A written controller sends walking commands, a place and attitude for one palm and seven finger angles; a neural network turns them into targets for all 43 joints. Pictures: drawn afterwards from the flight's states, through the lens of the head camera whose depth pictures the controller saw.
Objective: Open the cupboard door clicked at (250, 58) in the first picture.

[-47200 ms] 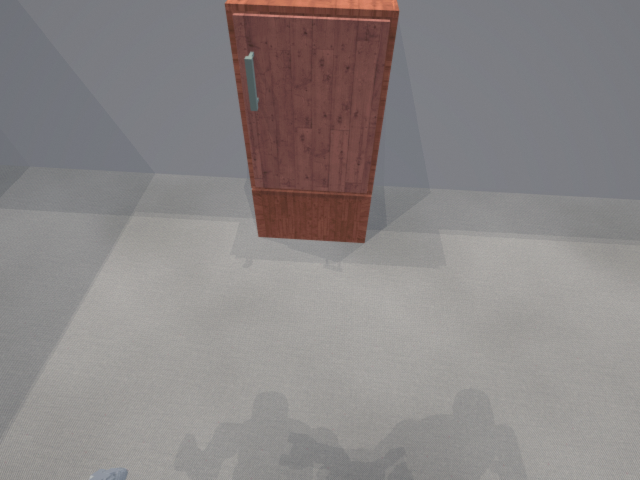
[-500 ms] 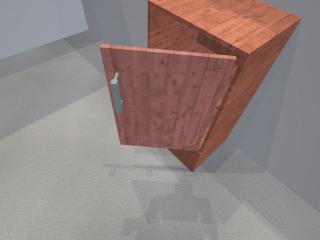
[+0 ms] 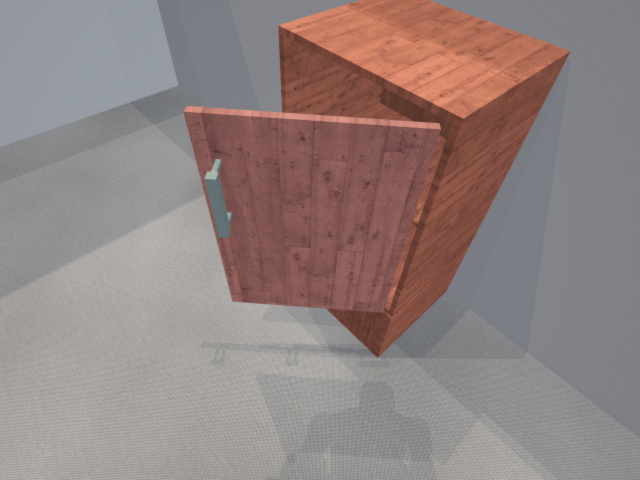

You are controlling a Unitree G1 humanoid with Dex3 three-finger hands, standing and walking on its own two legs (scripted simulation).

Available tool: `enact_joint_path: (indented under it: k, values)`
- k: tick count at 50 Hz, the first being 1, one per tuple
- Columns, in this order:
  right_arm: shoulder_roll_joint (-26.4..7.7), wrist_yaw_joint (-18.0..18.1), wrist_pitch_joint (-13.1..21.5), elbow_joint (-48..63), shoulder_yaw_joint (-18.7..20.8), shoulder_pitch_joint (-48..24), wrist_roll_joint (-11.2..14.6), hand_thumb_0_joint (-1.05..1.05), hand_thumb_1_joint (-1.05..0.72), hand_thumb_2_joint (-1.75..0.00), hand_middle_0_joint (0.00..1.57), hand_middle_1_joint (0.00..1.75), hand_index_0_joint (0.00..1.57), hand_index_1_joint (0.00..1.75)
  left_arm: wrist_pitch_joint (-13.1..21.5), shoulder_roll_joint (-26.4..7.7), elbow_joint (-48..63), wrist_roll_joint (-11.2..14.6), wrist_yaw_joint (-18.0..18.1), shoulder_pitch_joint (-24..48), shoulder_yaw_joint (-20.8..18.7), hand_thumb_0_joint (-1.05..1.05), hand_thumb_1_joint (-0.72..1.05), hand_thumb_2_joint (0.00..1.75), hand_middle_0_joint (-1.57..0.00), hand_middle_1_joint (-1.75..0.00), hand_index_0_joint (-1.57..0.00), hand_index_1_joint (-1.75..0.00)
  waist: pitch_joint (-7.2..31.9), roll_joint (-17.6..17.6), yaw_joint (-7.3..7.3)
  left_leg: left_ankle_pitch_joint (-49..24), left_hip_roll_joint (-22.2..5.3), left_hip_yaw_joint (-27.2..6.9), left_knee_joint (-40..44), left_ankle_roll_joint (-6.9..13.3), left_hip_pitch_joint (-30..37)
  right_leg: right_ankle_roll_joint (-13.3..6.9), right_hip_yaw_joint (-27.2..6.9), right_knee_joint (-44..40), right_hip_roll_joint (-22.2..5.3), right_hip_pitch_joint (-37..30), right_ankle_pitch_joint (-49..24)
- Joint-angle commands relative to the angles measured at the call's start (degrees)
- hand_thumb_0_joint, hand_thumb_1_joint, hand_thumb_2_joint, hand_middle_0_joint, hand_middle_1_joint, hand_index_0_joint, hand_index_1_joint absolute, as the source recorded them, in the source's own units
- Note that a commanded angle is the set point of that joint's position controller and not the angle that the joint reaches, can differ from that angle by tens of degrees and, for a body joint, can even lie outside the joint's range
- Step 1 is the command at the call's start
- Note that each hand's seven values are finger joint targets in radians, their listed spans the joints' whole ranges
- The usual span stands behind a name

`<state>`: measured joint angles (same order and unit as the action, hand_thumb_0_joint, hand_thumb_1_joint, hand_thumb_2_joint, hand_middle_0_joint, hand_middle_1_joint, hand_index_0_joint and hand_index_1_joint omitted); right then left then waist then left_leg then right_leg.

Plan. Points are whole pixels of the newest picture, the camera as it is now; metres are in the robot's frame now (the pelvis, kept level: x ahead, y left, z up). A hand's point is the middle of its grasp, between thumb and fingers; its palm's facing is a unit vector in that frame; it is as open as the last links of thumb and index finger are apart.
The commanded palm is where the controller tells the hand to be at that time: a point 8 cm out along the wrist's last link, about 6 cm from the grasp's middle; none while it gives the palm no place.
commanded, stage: come to a stop and stand still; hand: left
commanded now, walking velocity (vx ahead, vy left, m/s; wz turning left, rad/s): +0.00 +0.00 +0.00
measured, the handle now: (221, 199) +0.60 +0.22 -0.05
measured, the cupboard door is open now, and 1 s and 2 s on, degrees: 44 44 44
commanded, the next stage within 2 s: look again from close up in 0.06 s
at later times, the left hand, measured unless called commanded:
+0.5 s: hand out of the picture +0.03 +0.21 -0.18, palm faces +0.00 -0.97 -0.22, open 7.4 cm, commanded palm none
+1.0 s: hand out of the picture +0.00 +0.21 -0.19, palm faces +0.01 -0.98 -0.19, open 7.4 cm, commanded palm none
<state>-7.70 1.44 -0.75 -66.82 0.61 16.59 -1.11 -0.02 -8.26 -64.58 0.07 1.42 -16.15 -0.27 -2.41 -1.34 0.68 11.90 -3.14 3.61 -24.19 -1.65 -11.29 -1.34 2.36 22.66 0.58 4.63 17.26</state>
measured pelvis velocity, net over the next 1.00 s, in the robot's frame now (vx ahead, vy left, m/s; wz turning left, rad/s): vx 0.02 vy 0.03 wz -0.01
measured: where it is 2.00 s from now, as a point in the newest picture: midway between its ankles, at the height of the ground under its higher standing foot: outside the picture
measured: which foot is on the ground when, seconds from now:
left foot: down 0.00-1.00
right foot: down 0.00-1.00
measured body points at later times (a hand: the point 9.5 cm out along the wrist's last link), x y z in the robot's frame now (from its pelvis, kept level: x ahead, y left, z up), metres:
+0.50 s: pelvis +0.00 +0.03 -0.01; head +0.01 +0.03 +0.44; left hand +0.03 +0.26 -0.16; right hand +0.03 -0.20 -0.17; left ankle +0.01 +0.14 -0.74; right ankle -0.05 -0.10 -0.74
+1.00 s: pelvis +0.02 +0.03 -0.01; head +0.04 +0.03 +0.44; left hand +0.00 +0.26 -0.17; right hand +0.02 -0.20 -0.17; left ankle +0.01 +0.14 -0.74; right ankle -0.05 -0.10 -0.74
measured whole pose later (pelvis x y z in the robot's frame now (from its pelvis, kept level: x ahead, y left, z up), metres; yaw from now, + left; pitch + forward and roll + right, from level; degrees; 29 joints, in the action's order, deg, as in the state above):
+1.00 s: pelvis +0.02 +0.03 -0.01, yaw -1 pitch +0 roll +0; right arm -10.0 -0.1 0.1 -61.8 0.1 16.3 -1.4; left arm 0.9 -10.5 -61.7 -1.3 0.5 -19.4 -0.5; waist -1.1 -0.7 -0.4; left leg 19.4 -1.1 4.6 -34.6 1.0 -15.6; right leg 0.8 0.8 32.3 -1.9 8.8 23.9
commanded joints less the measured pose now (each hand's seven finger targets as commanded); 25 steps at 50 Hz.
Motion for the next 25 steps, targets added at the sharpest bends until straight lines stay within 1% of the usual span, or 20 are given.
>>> enact_joint_path:
  k: [1, 4, 5, 7, 8, 9, 10, 11, 12, 13, 14, 15, 18, 19, 21, 24, 25]
  values:
    - [-5.42, 0.82, 1.18, 1.63, 0.92, 2.71, 0.25, 0.0, -0.9, -0.9, 0.2, 0.3, 0.2, 0.3, 0.89, -5.36, 1.61, -0.27, 0.73, -3.1, -0.88, 0.0, 0.9, 0.9, -0.2, -0.3, -0.2, -0.3, -1.98, 0.2, -0.35, -8.41, -2.91, -3.33, 2.39, 1.54, 3.04, -0.82, -5.67, -5.41, -6.68, 5.57, -13.34]
    - [-5.35, 0.98, 1.27, 1.47, 0.87, 2.87, 0.24, 0.0, -0.9, -0.9, 0.2, 0.3, 0.2, 0.3, 0.9, -4.94, 1.34, -0.18, 0.76, -3.79, -0.9, 0.0, 0.9, 0.9, -0.2, -0.3, -0.2, -0.3, -1.49, 0.98, -0.46, -8.77, -3.04, -3.31, 2.35, 1.56, 3.37, -0.82, -5.49, -5.22, -6.66, 5.28, -13.37]
    - [-5.07, 1.02, 1.26, 1.51, 0.88, 2.96, 0.31, 0.0, -0.9, -0.9, 0.2, 0.3, 0.2, 0.3, 0.9, -4.79, 1.24, -0.3, 0.84, -3.95, -0.87, 0.0, 0.9, 0.9, -0.2, -0.3, -0.2, -0.3, -1.59, 0.7, -0.49, -9.0, -3.09, -3.3, 2.25, 1.67, 3.45, -0.82, -5.45, -5.26, -6.46, 5.17, -13.82]
    - [-5.05, 1.12, 1.37, 1.4, 0.93, 3.18, 0.25, 0.0, -0.9, -0.9, 0.2, 0.3, 0.2, 0.3, 0.96, -4.66, 1.16, -0.3, 0.87, -4.07, -0.96, 0.0, 0.9, 0.9, -0.2, -0.3, -0.2, -0.3, -1.01, 0.83, -0.41, -10.64, -3.17, -3.28, 1.91, 1.67, 3.67, -0.84, -5.36, -4.6, -6.61, 4.62, -16.16]
    - [-6.38, 0.22, 2.5, 6.08, 0.68, -3.76, 0.93, 0.0, -0.9, -0.9, 0.2, 0.3, 0.2, 0.3, 2.85, -5.81, 0.04, -1.57, 3.13, -8.99, -0.55, 0.0, 0.9, 0.9, -0.2, -0.3, -0.2, -0.3, -3.08, 4.82, -2.63, -11.39, -2.98, -0.53, -11.42, 0.83, -0.92, 1.45, -9.68, -3.98, -10.24, 8.19, -39.03]
    - [-2.95, -0.21, 1.92, 7.59, 0.39, 0.12, 0.58, 0.0, -0.9, -0.9, 0.2, 0.3, 0.2, 0.3, 3.39, -8.56, 2.99, -1.25, 2.74, -5.9, -0.98, 0.0, 0.9, 0.9, -0.2, -0.3, -0.2, -0.3, -0.04, 4.06, 1.33, 2.79, -1.15, -2.07, -9.16, 1.62, -2.68, -1.29, -9.99, -1.63, -11.75, 5.73, -35.92]
    - [-3.02, -0.51, 1.87, 7.89, 0.29, 1.59, 0.15, 0.0, -0.9, -0.9, 0.2, 0.3, 0.2, 0.3, 3.95, -8.77, 4.12, -1.38, 2.43, -3.66, -1.25, 0.0, 0.9, 0.9, -0.2, -0.3, -0.2, -0.3, 1.98, 2.21, 1.17, 2.39, -1.15, -1.69, -7.84, 1.65, -2.74, -2.36, -8.45, 0.26, -11.35, 4.31, -36.3]
    - [-3.88, -0.31, 2.17, 8.19, 0.36, 3.2, 0.27, 0.0, -0.9, -0.9, 0.2, 0.3, 0.2, 0.3, 3.86, -7.63, 4.62, -1.16, 2.16, -3.41, -0.93, 0.0, 0.9, 0.9, -0.2, -0.3, -0.2, -0.3, 4.7, 0.86, 1.53, -1.34, -1.35, -2.51, -6.5, 2.1, -0.91, -2.46, -7.0, 2.53, -9.26, 3.83, -31.86]
    - [-4.73, -0.15, 2.4, 8.3, 0.48, 2.87, 0.38, 0.0, -0.9, -0.9, 0.2, 0.3, 0.2, 0.3, 3.73, -6.61, 4.71, -0.97, 2.01, -3.83, -0.77, 0.0, 0.9, 0.9, -0.2, -0.3, -0.2, -0.3, 4.98, 0.99, 1.05, -6.74, -1.94, -2.9, -6.32, 2.36, -0.03, -2.01, -6.11, 3.58, -7.72, 4.19, -29.71]
    - [-5.46, 0.04, 2.56, 8.39, 0.55, 3.1, 0.42, 0.0, -0.9, -0.9, 0.2, 0.3, 0.2, 0.3, 3.35, -6.12, 4.87, -0.94, 1.99, -4.23, -0.74, 0.0, 0.9, 0.9, -0.2, -0.3, -0.2, -0.3, 5.16, 1.55, 0.86, -11.23, -2.82, -3.23, -5.96, 2.66, 0.71, -1.7, -5.24, 4.31, -6.84, 4.61, -26.6]
    - [-5.94, 0.21, 2.62, 8.6, 0.53, 3.02, 0.44, 0.0, -0.9, -0.9, 0.2, 0.3, 0.2, 0.3, 2.96, -5.78, 5.0, -0.97, 1.95, -4.58, -0.66, 0.0, 0.9, 0.9, -0.2, -0.3, -0.2, -0.3, 3.98, 1.43, 0.46, -14.04, -3.15, -3.82, -5.94, 3.04, 0.43, -1.43, -4.77, 4.47, -6.07, 5.28, -23.35]
    - [-6.11, 0.29, 2.72, 8.65, 0.39, 2.72, 0.29, 0.0, -0.9, -0.9, 0.2, 0.3, 0.2, 0.3, 2.64, -5.54, 5.01, -1.13, 1.95, -4.81, -0.56, 0.0, 0.9, 0.9, -0.2, -0.3, -0.2, -0.3, 2.53, 3.16, 0.11, -16.54, -3.41, -3.89, -5.7, 3.35, 0.21, -1.44, -4.64, 4.49, -5.7, 6.02, -21.26]
    - [-7.02, 0.31, 2.4, 9.34, 0.38, 1.41, 0.29, 0.0, -0.9, -0.9, 0.2, 0.3, 0.2, 0.3, 1.86, -5.88, 5.53, -0.98, 1.77, -4.66, -0.4, 0.0, 0.9, 0.9, -0.2, -0.3, -0.2, -0.3, 0.26, 0.04, -0.34, -12.66, -3.39, -4.78, -4.0, 3.72, -0.66, -0.95, -4.62, 3.75, -5.07, 7.72, -13.17]
    - [-7.37, 0.27, 2.26, 9.58, 0.43, 0.93, 0.29, 0.0, -0.9, -0.9, 0.2, 0.3, 0.2, 0.3, 1.61, -5.97, 5.73, -0.95, 1.65, -4.3, -0.36, 0.0, 0.9, 0.9, -0.2, -0.3, -0.2, -0.3, -0.78, 0.11, -0.31, -9.66, -3.33, -4.84, -2.86, 3.76, -0.97, -0.85, -4.83, 3.26, -5.0, 8.68, -10.2]
    - [-7.78, 0.14, 2.27, 9.5, 0.34, 0.39, 0.18, 0.0, -0.9, -0.9, 0.2, 0.3, 0.2, 0.3, 1.36, -6.66, 6.06, -1.02, 1.51, -4.0, -0.36, 0.0, 0.9, 0.9, -0.2, -0.3, -0.2, -0.3, -1.11, 1.61, -0.57, -9.3, -3.21, -4.98, -2.04, 3.98, -1.16, -0.62, -4.75, 3.23, -4.82, 8.64, -8.38]
    - [-8.51, 0.03, 2.21, 9.61, 0.36, -0.72, 0.18, 0.0, -0.9, -0.9, 0.2, 0.3, 0.2, 0.3, 1.1, -7.48, 6.56, -0.95, 1.28, -3.24, -0.35, 0.0, 0.9, 0.9, -0.2, -0.3, -0.2, -0.3, -1.72, 1.3, -0.72, -6.46, -3.16, -5.16, -0.48, 4.08, -1.1, -0.37, -4.98, 2.43, -4.88, 9.39, -6.12]
    - [-8.39, 0.01, 2.34, 9.4, 0.35, -0.73, 0.18, 0.0, -0.9, -0.9, 0.2, 0.3, 0.2, 0.3, 1.13, -7.76, 6.66, -1.08, 1.25, -3.1, -0.33, 0.0, 0.9, 0.9, -0.2, -0.3, -0.2, -0.3, -1.42, 1.86, -0.79, -7.56, -3.15, -5.15, -0.28, 4.24, -0.98, -0.29, -4.72, 2.36, -4.97, 8.71, -6.83]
